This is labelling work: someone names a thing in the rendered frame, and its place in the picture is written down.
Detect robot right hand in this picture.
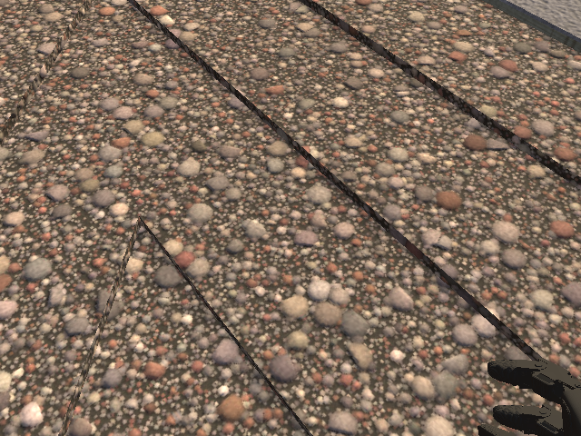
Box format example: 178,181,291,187
478,358,581,436

